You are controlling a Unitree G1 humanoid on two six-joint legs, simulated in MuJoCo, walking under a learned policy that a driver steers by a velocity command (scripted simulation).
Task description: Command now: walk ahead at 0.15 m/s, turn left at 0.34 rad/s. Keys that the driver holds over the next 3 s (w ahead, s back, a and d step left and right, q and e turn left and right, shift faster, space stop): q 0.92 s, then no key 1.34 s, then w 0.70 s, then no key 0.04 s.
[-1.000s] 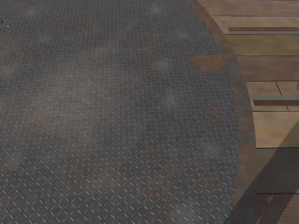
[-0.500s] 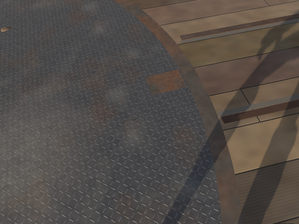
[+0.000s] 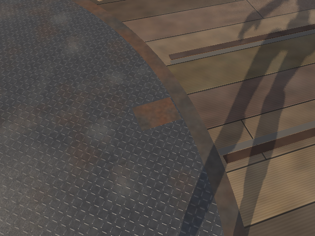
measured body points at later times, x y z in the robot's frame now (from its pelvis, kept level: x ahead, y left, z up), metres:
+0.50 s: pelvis +0.07 -0.02 +0.00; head +0.11 -0.01 +0.44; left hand +0.13 +0.29 -0.10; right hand +0.30 -0.25 -0.11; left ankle +0.04 +0.11 -0.71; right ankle +0.12 -0.14 -0.74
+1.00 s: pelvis +0.07 +0.01 -0.01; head +0.09 +0.03 +0.44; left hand +0.05 +0.33 -0.11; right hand +0.37 -0.14 -0.09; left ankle +0.03 +0.10 -0.75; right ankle +0.16 -0.11 -0.72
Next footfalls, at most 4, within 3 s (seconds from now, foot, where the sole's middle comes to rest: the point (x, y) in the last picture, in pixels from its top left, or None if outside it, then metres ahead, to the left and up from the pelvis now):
0.18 right None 0.16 -0.13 -0.78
0.58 left None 0.07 0.12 -0.78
1.06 right None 0.19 -0.07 -0.78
1.36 left None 0.00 0.12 -0.78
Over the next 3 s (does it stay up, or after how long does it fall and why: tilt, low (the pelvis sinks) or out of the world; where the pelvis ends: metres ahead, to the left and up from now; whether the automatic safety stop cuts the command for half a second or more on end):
stays up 0.27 0.18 -0.03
